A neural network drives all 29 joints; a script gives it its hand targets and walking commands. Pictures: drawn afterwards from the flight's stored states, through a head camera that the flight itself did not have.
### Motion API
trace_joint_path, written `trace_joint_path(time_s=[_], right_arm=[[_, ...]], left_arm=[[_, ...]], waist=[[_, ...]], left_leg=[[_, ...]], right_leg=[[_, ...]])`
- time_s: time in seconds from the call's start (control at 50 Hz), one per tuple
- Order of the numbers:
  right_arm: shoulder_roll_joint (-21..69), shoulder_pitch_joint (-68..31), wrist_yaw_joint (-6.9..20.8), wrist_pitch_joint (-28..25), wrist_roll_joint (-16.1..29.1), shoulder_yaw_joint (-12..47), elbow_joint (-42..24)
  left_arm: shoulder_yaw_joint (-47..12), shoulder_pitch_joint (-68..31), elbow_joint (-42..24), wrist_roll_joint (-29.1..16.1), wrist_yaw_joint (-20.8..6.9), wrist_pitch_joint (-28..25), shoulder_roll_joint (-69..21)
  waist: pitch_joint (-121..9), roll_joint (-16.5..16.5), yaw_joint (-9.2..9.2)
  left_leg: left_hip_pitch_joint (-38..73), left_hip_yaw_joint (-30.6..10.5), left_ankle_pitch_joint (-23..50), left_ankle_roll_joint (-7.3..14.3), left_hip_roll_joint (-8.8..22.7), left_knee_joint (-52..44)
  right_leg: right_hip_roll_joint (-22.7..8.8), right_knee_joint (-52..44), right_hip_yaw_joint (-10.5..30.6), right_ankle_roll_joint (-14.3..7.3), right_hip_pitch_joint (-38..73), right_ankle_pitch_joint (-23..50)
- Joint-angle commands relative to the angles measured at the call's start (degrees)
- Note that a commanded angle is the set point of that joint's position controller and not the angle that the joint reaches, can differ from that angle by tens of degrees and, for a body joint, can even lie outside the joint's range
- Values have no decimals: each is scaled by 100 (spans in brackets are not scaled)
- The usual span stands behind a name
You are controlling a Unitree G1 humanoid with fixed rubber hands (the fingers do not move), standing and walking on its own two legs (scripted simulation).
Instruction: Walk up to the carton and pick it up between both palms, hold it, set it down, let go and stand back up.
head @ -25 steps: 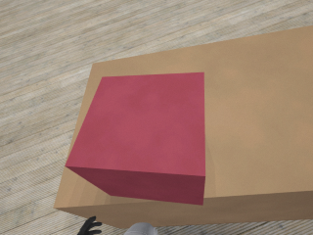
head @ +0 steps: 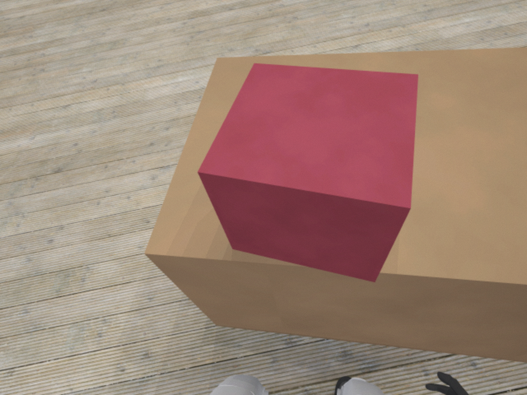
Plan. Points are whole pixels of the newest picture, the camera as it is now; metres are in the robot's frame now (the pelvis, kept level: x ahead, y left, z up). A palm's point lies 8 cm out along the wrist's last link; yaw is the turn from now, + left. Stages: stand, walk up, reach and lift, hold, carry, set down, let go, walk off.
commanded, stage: walk up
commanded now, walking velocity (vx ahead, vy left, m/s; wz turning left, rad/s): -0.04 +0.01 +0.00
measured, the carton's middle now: (314, 172) +0.48 -0.02 +0.01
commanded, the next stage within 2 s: none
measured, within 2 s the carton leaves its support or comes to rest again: neither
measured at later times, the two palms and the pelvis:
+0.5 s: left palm out of the picture -0.07 +0.32 -0.15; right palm out of the picture -0.09 -0.12 -0.13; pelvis -0.06 +0.08 +0.01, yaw -3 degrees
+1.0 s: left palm out of the picture +0.02 +0.17 -0.11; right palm out of the picture -0.10 -0.25 -0.16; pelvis -0.05 -0.05 +0.00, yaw -1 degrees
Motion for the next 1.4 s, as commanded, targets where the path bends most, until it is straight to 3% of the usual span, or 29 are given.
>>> trace_joint_path(time_s=[0.0,0.02,0.04,0.08,0.1,0.12,0.16,0.18,0.24,0.34,0.42,0.46,0.54,0.72,0.74,0.76,0.78,0.82,0.86,0.88,0.92,0.96,1.04,1.14,1.2,1.26,1.28,1.3,1.38], right_arm=[[-168,1662,-119,-303,216,109,370],[-337,1875,-103,-373,136,128,515],[-702,1663,-103,-432,41,118,368],[-1135,861,-135,-439,-87,-17,49],[-770,279,-113,-512,-131,87,14],[-275,-100,-101,-606,-88,282,13],[-297,-402,-136,-783,10,358,-6],[-283,-233,-121,-846,102,371,63],[510,1166,-88,-912,102,547,457],[95,1372,-309,-838,34,470,659],[-518,2271,-370,-866,-94,178,646],[-453,2589,-424,-878,-52,130,755],[-545,2301,-360,-842,-102,26,759],[24,1884,-178,-868,-142,171,919],[55,1932,-172,-862,-128,178,968],[217,1655,-202,-828,-54,247,953],[169,1919,-173,-849,-40,239,961],[340,2152,-133,-829,19,292,916],[573,2286,-172,-587,9,318,911],[369,2117,-177,-486,-54,292,878],[395,1961,-140,-433,-84,265,915],[499,2336,-131,-445,-73,300,1089],[536,2143,-172,-417,-49,288,1169],[549,1690,-223,-458,-19,330,1118],[555,1795,-266,-566,18,349,1235],[297,2034,-282,-583,29,300,1407],[497,1723,-232,-592,24,394,1391],[341,1326,-259,-578,52,330,1289],[449,1365,-321,-690,62,336,1240]], left_arm=[[407,32,-263,27,-33,117,1332],[343,184,-179,-52,-58,158,1020],[234,434,-171,-114,-40,204,504],[365,4,-362,-41,-21,343,860],[319,-350,-341,-40,-93,382,831],[340,-44,-152,-100,-165,367,686],[330,1090,494,-176,-222,298,518],[307,1288,708,-132,-164,273,435],[244,63,412,-82,-58,258,553],[119,223,509,-170,40,291,299],[284,21,560,-119,137,306,944],[292,2,563,-61,66,276,807],[241,-458,402,-6,-152,176,464],[168,-252,161,-140,-144,-76,135],[175,-195,149,-114,-128,-99,159],[163,61,261,-148,-54,-124,182],[201,356,464,-167,22,-176,366],[173,675,523,-155,100,-229,595],[173,323,307,-97,67,-149,1065],[180,-56,248,-84,40,-74,957],[35,-202,165,-94,24,-83,420],[-35,-193,175,-109,84,-168,217],[-67,-19,361,-100,96,-237,103],[-88,-218,399,-67,130,-171,195],[-75,-78,460,-149,148,-120,235],[-54,104,472,-183,102,-89,160],[-89,185,530,-270,74,-83,4],[-14,-58,388,-194,87,-85,259],[-34,415,692,-111,8,-173,245]], waist=[[-1584,-1798,-589],[-1454,-831,-743],[-1052,1170,-631],[-227,2027,-617],[340,2093,-537],[410,1608,-154],[-16,1160,493],[-300,1073,459],[-95,852,-394],[-138,1219,-376],[-458,436,-851],[-740,-118,-860],[-233,-334,-775],[107,1663,-558],[70,1433,-513],[193,1081,-286],[-295,728,-320],[-675,-526,-339],[-559,-1641,-388],[-178,-1783,-455],[295,-1642,-483],[105,-1794,-612],[-696,-1746,-595],[-575,-1376,-589],[-516,-651,-634],[-570,235,-458],[-497,1092,-361],[1,1510,-222],[-592,434,-147]], left_leg=[[2221,399,791,401,74,-3938],[2523,-126,823,440,456,-4293],[2056,-1909,-1125,607,1892,-4929],[-1118,-2863,-2947,1335,2596,-5549],[-1856,-2492,-2809,1241,2091,-5791],[-1106,-1437,-1281,808,1393,-5547],[1026,-124,2168,131,1040,-4610],[1491,106,3006,46,1027,-4267],[733,-866,1934,418,1183,-4503],[1424,-1158,2051,870,1520,-4490],[2550,-2879,1848,1419,2897,-4338],[2911,-3057,2007,1631,3014,-4239],[1926,-2389,-778,1642,2572,-4850],[23,-316,27,1306,1274,-4531],[-232,-110,246,1254,1106,-4225],[-220,87,2901,1150,885,-3646],[105,287,3339,909,695,-3157],[-318,394,1600,602,544,-2690],[-14,512,-645,496,478,-1858],[269,456,-554,497,593,-1447],[238,416,-190,524,569,-1473],[147,328,-160,566,680,-1388],[356,403,-90,581,494,-1057],[469,398,271,627,456,-2020],[1077,298,1412,697,519,-3430],[1614,-202,1272,815,1001,-3819],[819,-326,-173,972,992,-4127],[25,-202,541,945,1015,-4183],[918,311,1423,753,721,-3867]], right_leg=[[-522,-1147,1320,-553,592,-1193],[-54,-629,872,-356,-212,-2004],[473,660,294,-113,-1325,-2700],[625,1695,826,-41,-506,-2064],[626,2130,973,-84,22,-1692],[699,2166,1194,-209,72,-1275],[814,2133,1242,-196,-828,-923],[799,2226,1099,-141,-849,-883],[621,1518,892,145,-30,-905],[474,815,660,285,-72,-1490],[276,1618,628,430,-1010,-2168],[253,2245,735,405,-1226,-2109],[199,2648,672,452,-1320,-1560],[437,491,-339,474,755,-1322],[473,137,-391,404,1171,-800],[396,-797,-106,420,1524,357],[396,-835,-130,429,1922,1078],[-519,-939,719,315,2388,1620],[-1593,-2152,2002,-351,985,-1278],[-1397,-2562,2208,-534,296,-2815],[-924,-2559,1857,-265,180,-2018],[-941,-2001,1396,-431,609,302],[-729,-1965,1344,-587,1050,-493],[-758,-1678,1262,-863,1098,118],[-820,-1517,1414,-761,864,504],[-476,-1504,1046,-298,306,-773],[51,-1375,450,-202,828,-825],[-58,-935,350,-146,1293,120],[-340,-1154,770,-257,1486,416]])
